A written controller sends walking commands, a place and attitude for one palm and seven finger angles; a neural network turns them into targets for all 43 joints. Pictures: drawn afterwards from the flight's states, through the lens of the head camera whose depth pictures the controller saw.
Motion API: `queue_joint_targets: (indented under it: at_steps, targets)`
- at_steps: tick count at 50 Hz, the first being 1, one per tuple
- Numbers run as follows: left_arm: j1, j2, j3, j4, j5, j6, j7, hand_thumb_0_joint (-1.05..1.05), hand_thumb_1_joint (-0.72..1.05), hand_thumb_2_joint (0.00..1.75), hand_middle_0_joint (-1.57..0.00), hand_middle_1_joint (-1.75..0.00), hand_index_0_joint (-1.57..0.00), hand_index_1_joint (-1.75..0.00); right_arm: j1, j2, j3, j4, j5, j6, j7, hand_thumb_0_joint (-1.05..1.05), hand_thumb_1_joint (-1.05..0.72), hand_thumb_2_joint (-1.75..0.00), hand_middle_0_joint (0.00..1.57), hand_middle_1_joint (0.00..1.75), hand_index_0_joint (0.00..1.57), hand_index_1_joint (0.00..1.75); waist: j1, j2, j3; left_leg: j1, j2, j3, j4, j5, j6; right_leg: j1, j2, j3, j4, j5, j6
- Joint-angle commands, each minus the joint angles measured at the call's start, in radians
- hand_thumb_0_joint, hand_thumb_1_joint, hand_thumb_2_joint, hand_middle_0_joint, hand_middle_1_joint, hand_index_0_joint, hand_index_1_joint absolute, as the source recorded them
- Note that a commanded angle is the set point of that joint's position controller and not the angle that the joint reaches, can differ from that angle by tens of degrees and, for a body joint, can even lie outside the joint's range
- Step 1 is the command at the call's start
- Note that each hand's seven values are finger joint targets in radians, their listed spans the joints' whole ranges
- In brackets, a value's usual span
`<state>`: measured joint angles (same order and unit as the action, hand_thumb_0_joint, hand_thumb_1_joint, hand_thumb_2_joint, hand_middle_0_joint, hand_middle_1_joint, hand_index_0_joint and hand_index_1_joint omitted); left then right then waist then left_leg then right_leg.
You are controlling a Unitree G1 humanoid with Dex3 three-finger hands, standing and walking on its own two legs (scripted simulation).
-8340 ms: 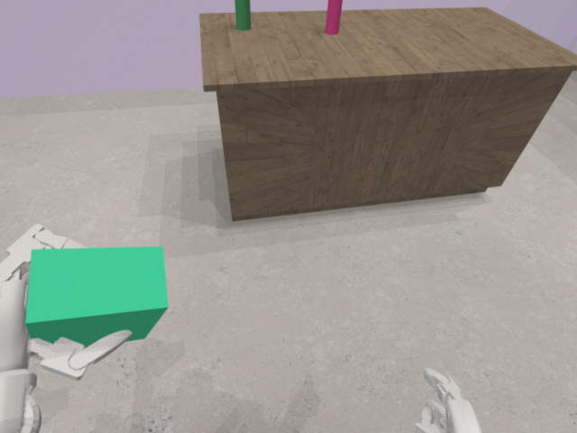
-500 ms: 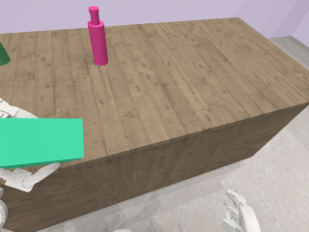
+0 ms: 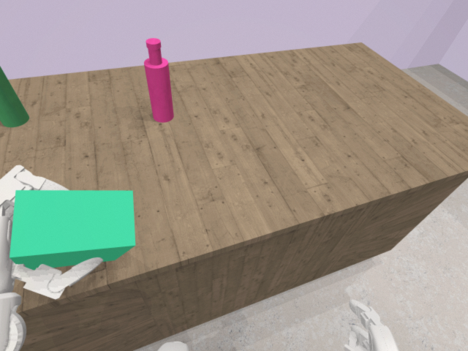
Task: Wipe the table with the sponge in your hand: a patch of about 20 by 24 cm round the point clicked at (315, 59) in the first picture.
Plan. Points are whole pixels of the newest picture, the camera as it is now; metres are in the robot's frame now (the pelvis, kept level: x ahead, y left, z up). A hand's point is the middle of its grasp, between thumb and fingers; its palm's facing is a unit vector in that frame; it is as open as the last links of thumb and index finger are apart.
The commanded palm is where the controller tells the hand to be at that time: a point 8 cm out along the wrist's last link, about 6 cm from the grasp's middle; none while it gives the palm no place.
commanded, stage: come to a stop and stand still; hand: left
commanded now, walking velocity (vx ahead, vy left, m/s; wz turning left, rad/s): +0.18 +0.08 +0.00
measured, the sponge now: (91, 231) +0.22 +0.21 +0.15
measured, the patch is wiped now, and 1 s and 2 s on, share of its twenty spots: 0.00 0.00 0.00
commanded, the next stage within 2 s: look again from close up in 1.94 s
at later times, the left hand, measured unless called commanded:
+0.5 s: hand (18, 202) +0.24 +0.30 +0.17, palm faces +0.39 -0.84 -0.39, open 10.7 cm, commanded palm +0.18 +0.33 +0.19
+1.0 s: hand (38, 204) +0.25 +0.29 +0.16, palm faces +0.30 -0.85 -0.43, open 10.7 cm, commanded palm +0.19 +0.33 +0.19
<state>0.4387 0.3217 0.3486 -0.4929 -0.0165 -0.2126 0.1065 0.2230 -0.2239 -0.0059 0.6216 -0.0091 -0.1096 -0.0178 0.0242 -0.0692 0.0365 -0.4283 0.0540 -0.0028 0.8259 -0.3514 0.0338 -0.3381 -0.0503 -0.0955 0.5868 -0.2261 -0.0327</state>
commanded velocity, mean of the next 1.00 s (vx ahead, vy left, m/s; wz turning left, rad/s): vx -0.02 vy -0.07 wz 0.00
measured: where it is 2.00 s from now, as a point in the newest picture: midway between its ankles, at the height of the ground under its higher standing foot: outside the picture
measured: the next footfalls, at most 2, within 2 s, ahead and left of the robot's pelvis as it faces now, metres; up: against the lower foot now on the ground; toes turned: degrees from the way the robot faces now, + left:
left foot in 0.04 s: +0.08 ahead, +0.12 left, +0.00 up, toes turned -4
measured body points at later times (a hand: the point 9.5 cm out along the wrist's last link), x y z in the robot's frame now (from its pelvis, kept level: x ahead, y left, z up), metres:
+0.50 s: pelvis +0.02 +0.05 +0.01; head +0.04 +0.07 +0.46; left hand +0.21 +0.34 +0.19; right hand +0.20 -0.15 -0.06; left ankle +0.05 +0.17 -0.73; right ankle +0.05 -0.07 -0.73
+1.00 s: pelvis +0.03 +0.05 +0.01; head +0.08 +0.07 +0.45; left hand +0.23 +0.33 +0.18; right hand +0.20 -0.21 -0.07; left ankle +0.05 +0.17 -0.73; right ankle +0.05 -0.07 -0.73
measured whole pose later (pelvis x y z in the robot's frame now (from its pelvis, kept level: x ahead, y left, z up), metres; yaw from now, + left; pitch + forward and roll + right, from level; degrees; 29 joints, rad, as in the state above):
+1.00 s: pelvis +0.03 +0.05 +0.01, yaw +1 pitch +1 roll +0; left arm 0.49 0.42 0.36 -0.50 -0.06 -0.25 0.08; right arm 0.22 -0.26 -0.01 0.60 0.00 -0.17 0.00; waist 0.00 -0.05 0.09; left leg -0.29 0.03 0.01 0.51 -0.24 -0.01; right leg -0.28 -0.01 -0.04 0.50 -0.24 0.00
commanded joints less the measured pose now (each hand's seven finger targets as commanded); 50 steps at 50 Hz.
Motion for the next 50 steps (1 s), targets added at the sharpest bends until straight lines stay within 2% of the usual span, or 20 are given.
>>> queue_joint_targets:
  at_steps: [1, 3, 4, 5, 8, 9, 12, 14, 18, 19, 27, 32, 33, 34, 35, 37, 40, 42, 48, 50]
  targets:
    - [-0.142, 0.258, 0.150, -0.285, -0.012, -0.086, 0.041, 0.00, 0.10, 1.30, -1.20, -1.60, -1.20, -1.60, -0.068, -0.081, -0.042, -0.161, 0.003, -0.098, -0.044, 0.00, -0.90, -0.90, 0.20, 0.30, 0.20, 0.30, -0.016, 0.163, -0.129, 0.304, -0.072, 0.101, -0.365, 0.047, 0.003, -0.039, -0.084, 0.121, -0.070, -0.265, -0.050]
    - [-0.122, 0.259, 0.177, -0.258, -0.015, -0.085, 0.041, 0.00, 0.10, 1.30, -1.20, -1.60, -1.20, -1.60, -0.078, -0.120, -0.056, -0.185, 0.025, -0.097, -0.048, 0.00, -0.90, -0.90, 0.20, 0.30, 0.20, 0.30, -0.007, 0.276, -0.108, 0.278, 0.125, -0.187, -0.438, 0.204, 0.089, -0.081, 0.053, 0.016, 0.196, -0.139, 0.023]
    - [-0.124, 0.263, 0.175, -0.212, -0.025, -0.083, 0.032, 0.00, 0.10, 1.30, -1.20, -1.60, -1.20, -1.60, -0.075, -0.105, -0.047, -0.177, 0.023, -0.093, -0.042, 0.00, -0.90, -0.90, 0.20, 0.30, 0.20, 0.30, -0.025, 0.328, -0.095, 0.167, 0.196, -0.299, -0.527, 0.145, 0.130, -0.057, 0.055, 0.025, 0.287, -0.285, 0.036]
    - [-0.161, 0.273, 0.188, -0.214, -0.019, -0.079, 0.027, 0.00, 0.10, 1.30, -1.20, -1.60, -1.20, -1.60, -0.086, -0.096, -0.047, -0.175, 0.017, -0.093, -0.036, 0.00, -0.90, -0.90, 0.20, 0.30, 0.20, 0.30, -0.022, 0.338, -0.046, 0.089, 0.211, -0.310, -0.554, 0.112, 0.149, -0.031, 0.049, 0.052, 0.302, -0.285, 0.030]
    - [-0.104, 0.245, 0.185, -0.213, -0.012, -0.081, 0.016, 0.00, 0.10, 1.30, -1.20, -1.60, -1.20, -1.60, -0.094, -0.094, -0.034, -0.174, 0.021, -0.102, -0.011, 0.00, -0.90, -0.90, 0.20, 0.30, 0.20, 0.30, -0.002, 0.253, -0.091, 0.074, 0.127, -0.109, -0.400, 0.216, 0.067, 0.158, 0.053, 0.033, -0.062, -0.065, 0.026]
    - [-0.083, 0.227, 0.158, -0.190, -0.015, -0.078, 0.009, 0.00, 0.10, 1.30, -1.20, -1.60, -1.20, -1.60, -0.088, -0.092, -0.027, -0.173, 0.017, -0.102, -0.006, 0.00, -0.90, -0.90, 0.20, 0.30, 0.20, 0.30, -0.010, 0.198, -0.109, 0.040, 0.094, -0.099, -0.359, 0.184, 0.042, 0.241, 0.047, 0.055, -0.164, 0.034, 0.021]
    - [-0.035, 0.185, 0.110, -0.134, -0.032, -0.041, -0.009, 0.00, 0.10, 1.30, -1.20, -1.60, -1.20, -1.60, -0.057, -0.099, -0.048, -0.169, 0.017, -0.106, 0.000, 0.00, -0.90, -0.90, 0.20, 0.30, 0.20, 0.30, -0.024, -0.079, -0.090, 0.124, -0.045, 0.001, -0.266, 0.043, -0.031, 0.110, -0.048, 0.243, -0.263, -0.001, -0.049]
    - [-0.074, 0.175, 0.081, -0.165, -0.041, -0.027, -0.005, 0.00, 0.10, 1.30, -1.20, -1.60, -1.20, -1.60, -0.083, -0.086, -0.025, -0.155, 0.013, -0.097, -0.004, 0.00, -0.90, -0.90, 0.20, 0.30, 0.20, 0.30, -0.032, 0.033, -0.074, 0.206, -0.030, -0.003, -0.327, 0.095, -0.032, 0.035, -0.038, 0.203, -0.271, -0.030, -0.041]
    - [-0.212, 0.260, 0.133, -0.265, -0.019, -0.036, 0.013, 0.00, 0.10, 1.30, -1.20, -1.60, -1.20, -1.60, -0.145, -0.085, -0.010, -0.160, 0.016, -0.108, -0.030, 0.00, -0.90, -0.90, 0.20, 0.30, 0.20, 0.30, -0.012, 0.243, -0.098, 0.187, 0.069, -0.112, -0.564, 0.048, -0.015, 0.152, 0.064, 0.099, -0.152, 0.009, 0.033]
    - [-0.207, 0.226, 0.114, -0.258, -0.023, -0.039, 0.013, 0.00, 0.10, 1.30, -1.20, -1.60, -1.20, -1.60, -0.135, -0.080, -0.007, -0.164, 0.011, -0.108, -0.034, 0.00, -0.90, -0.90, 0.20, 0.30, 0.20, 0.30, -0.010, 0.265, -0.110, 0.161, 0.091, -0.137, -0.594, 0.032, -0.006, 0.191, 0.070, 0.079, -0.122, 0.018, 0.038]
    - [-0.074, 0.202, 0.112, -0.226, -0.030, -0.018, 0.014, 0.00, 0.10, 1.30, -1.20, -1.60, -1.20, -1.60, -0.107, -0.082, -0.029, -0.183, 0.017, -0.096, -0.018, 0.00, -0.90, -0.90, 0.20, 0.30, 0.20, 0.30, -0.005, 0.162, -0.165, 0.215, 0.053, -0.042, -0.474, 0.281, -0.031, 0.255, 0.042, 0.094, -0.218, 0.192, 0.031]
    - [-0.045, 0.212, 0.122, -0.208, -0.037, 0.000, 0.020, 0.00, 0.10, 1.30, -1.20, -1.60, -1.20, -1.60, -0.120, -0.088, -0.028, -0.189, 0.017, -0.070, -0.025, 0.00, -0.90, -0.90, 0.20, 0.30, 0.20, 0.30, -0.008, 0.134, -0.163, 0.219, 0.019, -0.016, -0.454, 0.249, -0.036, 0.240, 0.023, 0.134, -0.256, 0.239, 0.020]
    - [-1.014, 0.985, 0.406, -0.620, -0.018, -0.178, 0.025, 0.00, 0.10, 1.30, -1.20, -1.60, -1.20, -1.60, 0.018, -0.156, 0.120, -0.296, 0.089, -0.043, -0.111, 0.00, -0.90, -0.90, 0.20, 0.30, 0.20, 0.30, -0.069, 0.391, -0.110, 0.003, 0.002, -0.064, -0.416, 0.148, 0.005, 0.210, 0.035, 0.118, -0.141, -0.007, 0.082]
    - [-0.563, 0.457, 0.365, -0.095, 0.007, -0.112, 0.020, 0.00, 0.10, 1.30, -1.20, -1.60, -1.20, -1.60, -0.003, -0.035, -0.003, -0.222, 0.060, -0.093, -0.089, 0.00, -0.90, -0.90, 0.20, 0.30, 0.20, 0.30, -0.008, 0.129, -0.113, 0.125, 0.063, -0.060, -0.390, 0.110, -0.001, 0.066, -0.040, 0.096, -0.205, -0.145, 0.033]
    - [-0.391, 0.364, 0.257, 0.053, -0.019, -0.070, 0.011, 0.00, 0.10, 1.30, -1.20, -1.60, -1.20, -1.60, -0.066, -0.107, -0.004, -0.176, 0.012, -0.096, -0.053, 0.00, -0.90, -0.90, 0.20, 0.30, 0.20, 0.30, -0.010, 0.077, -0.108, 0.216, 0.010, -0.008, -0.393, 0.130, -0.021, 0.032, 0.003, 0.128, -0.242, -0.054, -0.003]
    - [-0.255, 0.383, 0.245, -0.065, -0.044, -0.091, -0.002, 0.00, 0.10, 1.30, -1.20, -1.60, -1.20, -1.60, -0.072, -0.147, -0.025, -0.202, -0.007, -0.110, -0.016, 0.00, -0.90, -0.90, 0.20, 0.30, 0.20, 0.30, 0.007, 0.017, -0.158, 0.197, -0.022, -0.002, -0.306, 0.152, -0.021, 0.068, -0.054, 0.208, -0.256, 0.089, -0.031]
    - [-0.046, 0.248, 0.139, -0.164, -0.068, -0.093, -0.011, 0.00, 0.10, 1.30, -1.20, -1.60, -1.20, -1.60, -0.050, -0.148, -0.028, -0.209, 0.011, -0.116, 0.026, 0.00, -0.90, -0.90, 0.20, 0.30, 0.20, 0.30, 0.019, 0.053, -0.204, 0.203, -0.018, 0.002, -0.304, 0.288, -0.013, 0.151, -0.070, 0.177, -0.185, 0.289, -0.025]
    - [0.030, 0.252, 0.156, -0.172, -0.069, -0.091, 0.003, 0.00, 0.10, 1.30, -1.20, -1.60, -1.20, -1.60, -0.054, -0.141, -0.036, -0.199, 0.017, -0.124, 0.035, 0.00, -0.90, -0.90, 0.20, 0.30, 0.20, 0.30, 0.022, 0.016, -0.189, 0.211, -0.016, 0.002, -0.309, 0.329, -0.011, 0.158, -0.069, 0.153, -0.169, 0.342, -0.012]
    - [-0.062, 0.364, 0.251, -0.249, -0.069, -0.102, 0.034, 0.00, 0.10, 1.30, -1.20, -1.60, -1.20, -1.60, -0.100, -0.153, -0.045, -0.173, 0.021, -0.112, 0.008, 0.00, -0.90, -0.90, 0.20, 0.30, 0.20, 0.30, 0.001, 0.081, -0.202, 0.241, -0.003, -0.038, -0.356, 0.331, -0.017, 0.157, -0.057, 0.145, -0.138, 0.281, 0.002]
    - [-0.067, 0.326, 0.210, -0.251, -0.073, -0.101, 0.032, 0.00, 0.10, 1.30, -1.20, -1.60, -1.20, -1.60, -0.079, -0.141, -0.045, -0.171, 0.025, -0.112, 0.002, 0.00, -0.90, -0.90, 0.20, 0.30, 0.20, 0.30, 0.000, 0.136, -0.198, 0.226, 0.006, -0.047, -0.359, 0.362, -0.019, 0.184, -0.062, 0.126, -0.132, 0.283, 0.007]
